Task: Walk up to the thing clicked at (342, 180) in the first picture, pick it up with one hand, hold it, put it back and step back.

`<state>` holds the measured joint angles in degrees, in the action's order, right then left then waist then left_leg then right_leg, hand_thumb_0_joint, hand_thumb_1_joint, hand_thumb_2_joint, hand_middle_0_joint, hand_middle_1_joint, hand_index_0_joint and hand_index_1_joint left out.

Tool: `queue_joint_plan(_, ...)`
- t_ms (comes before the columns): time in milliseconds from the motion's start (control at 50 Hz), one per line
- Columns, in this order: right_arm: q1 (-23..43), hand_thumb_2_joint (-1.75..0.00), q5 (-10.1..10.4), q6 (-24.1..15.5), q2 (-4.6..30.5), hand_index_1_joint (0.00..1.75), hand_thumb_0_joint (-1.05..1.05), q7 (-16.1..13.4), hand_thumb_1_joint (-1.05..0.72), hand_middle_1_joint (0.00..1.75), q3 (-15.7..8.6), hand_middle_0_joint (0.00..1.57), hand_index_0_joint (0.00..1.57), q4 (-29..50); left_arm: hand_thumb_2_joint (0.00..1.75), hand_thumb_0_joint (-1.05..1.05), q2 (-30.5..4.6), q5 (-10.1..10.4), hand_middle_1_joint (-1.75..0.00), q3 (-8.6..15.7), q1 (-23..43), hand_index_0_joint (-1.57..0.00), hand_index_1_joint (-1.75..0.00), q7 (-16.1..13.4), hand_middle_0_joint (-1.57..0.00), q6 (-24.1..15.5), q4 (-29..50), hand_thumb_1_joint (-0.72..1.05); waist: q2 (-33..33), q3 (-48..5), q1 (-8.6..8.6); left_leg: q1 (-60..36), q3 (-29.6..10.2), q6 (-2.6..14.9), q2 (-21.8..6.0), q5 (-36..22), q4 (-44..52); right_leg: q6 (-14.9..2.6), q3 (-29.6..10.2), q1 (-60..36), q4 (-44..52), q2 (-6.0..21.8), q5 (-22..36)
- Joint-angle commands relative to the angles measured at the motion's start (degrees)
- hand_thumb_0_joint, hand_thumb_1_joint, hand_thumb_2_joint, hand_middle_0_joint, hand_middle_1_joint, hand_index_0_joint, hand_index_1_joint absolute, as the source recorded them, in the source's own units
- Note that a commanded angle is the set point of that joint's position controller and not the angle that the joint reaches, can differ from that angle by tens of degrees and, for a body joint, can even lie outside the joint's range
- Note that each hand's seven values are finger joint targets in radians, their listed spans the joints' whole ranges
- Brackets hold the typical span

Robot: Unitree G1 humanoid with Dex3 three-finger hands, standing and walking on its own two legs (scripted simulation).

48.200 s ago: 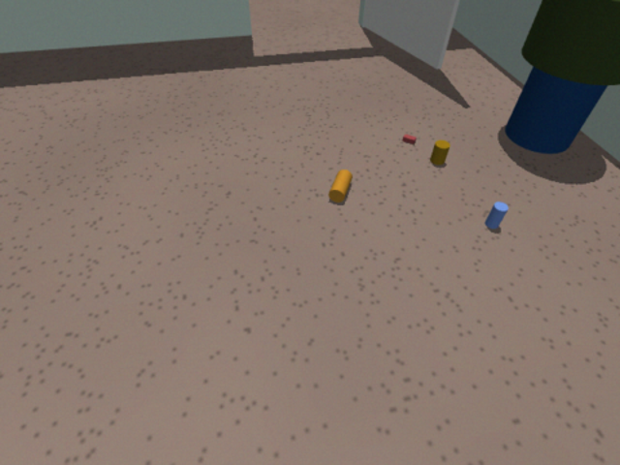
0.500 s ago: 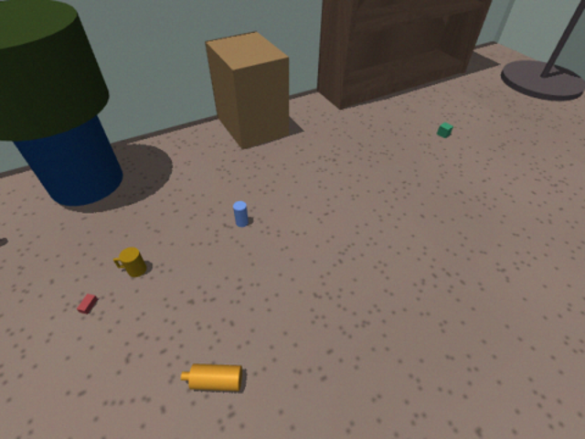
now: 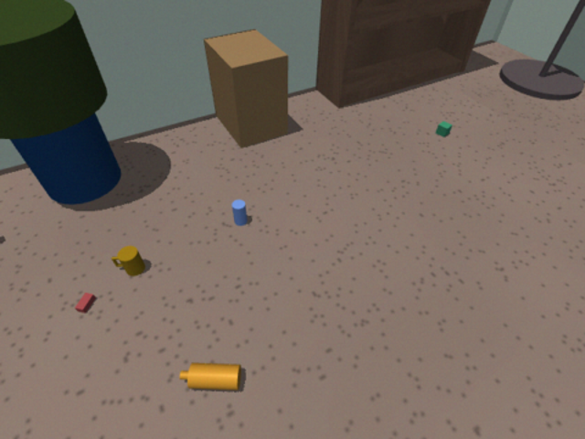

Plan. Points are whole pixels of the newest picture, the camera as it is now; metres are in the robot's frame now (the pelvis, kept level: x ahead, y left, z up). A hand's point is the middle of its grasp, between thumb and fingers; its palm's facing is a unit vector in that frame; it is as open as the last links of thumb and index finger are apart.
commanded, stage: stand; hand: left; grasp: from above
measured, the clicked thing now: (210, 376) +0.46 +0.28 -0.74
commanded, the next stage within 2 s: rise first in 0.54 s
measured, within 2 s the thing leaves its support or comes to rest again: neither
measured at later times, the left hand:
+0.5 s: hand out of the picture +0.07 +0.26 -0.16, palm faces -0.02 -0.94 -0.35, open 7.4 cm
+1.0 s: hand out of the picture +0.16 +0.26 -0.18, palm faces -0.06 -0.93 -0.37, open 11.2 cm
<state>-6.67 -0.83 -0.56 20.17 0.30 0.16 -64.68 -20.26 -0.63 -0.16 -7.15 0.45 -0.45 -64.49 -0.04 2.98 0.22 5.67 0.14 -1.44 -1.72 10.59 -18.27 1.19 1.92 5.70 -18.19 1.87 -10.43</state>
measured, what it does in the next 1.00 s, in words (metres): stands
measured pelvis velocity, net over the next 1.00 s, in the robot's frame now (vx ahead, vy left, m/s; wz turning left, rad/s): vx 0.00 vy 0.00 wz -0.01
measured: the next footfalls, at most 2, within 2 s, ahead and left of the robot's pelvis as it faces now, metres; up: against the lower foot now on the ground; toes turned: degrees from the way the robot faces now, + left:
none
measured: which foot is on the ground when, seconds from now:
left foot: down 0.00-1.00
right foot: down 0.00-1.00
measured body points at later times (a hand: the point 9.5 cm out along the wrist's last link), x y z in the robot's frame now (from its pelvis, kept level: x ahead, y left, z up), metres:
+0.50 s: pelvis +0.01 +0.00 +0.00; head +0.02 +0.00 +0.45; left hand +0.07 +0.31 -0.13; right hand +0.08 -0.30 -0.13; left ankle -0.01 +0.13 -0.75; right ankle -0.01 -0.13 -0.75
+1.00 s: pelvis +0.00 +0.00 -0.03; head +0.06 +0.01 +0.42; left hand +0.16 +0.30 -0.15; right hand +0.09 -0.26 -0.14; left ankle -0.01 +0.13 -0.75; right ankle -0.01 -0.13 -0.75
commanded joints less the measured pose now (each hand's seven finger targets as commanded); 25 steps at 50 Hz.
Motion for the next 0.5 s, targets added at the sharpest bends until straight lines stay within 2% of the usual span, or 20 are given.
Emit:
queue_joint_plan(0, 1.81, -0.90, 0.24, -0.98, 11.87, 0.30, 0.00, -0.64, -0.90, 0.30, -1.96, 0.20, 0.20, 3.66, 0.90, 0.00, -12.49, 0.11, -0.30, 2.62, 2.18, -0.20, -0.30, -0.84, -0.20, -1.24, 3.02, 0.90, -0.30, -4.10, -0.10, 0.24, -4.51, 2.21, -6.08, -8.55, 2.77, -1.96, -4.85, -1.06, 2.48, 6.41, 8.12)
queue_joint_plan(480, 2.48, -0.90, 0.32, -0.99, 12.14, 0.30, 0.00, -0.72, -0.90, 0.30, -2.14, 0.20, 0.20, 3.73, 0.90, 0.00, -12.11, 0.04, -0.30, 2.42, 2.09, -0.20, -0.30, -0.91, -0.20, -1.19, 3.18, 0.90, -0.02, -4.02, 0.02, 0.12, -4.27, 2.28, -5.95, -9.63, 2.37, -1.92, -4.66, -0.99, 2.49, 6.49, 9.19)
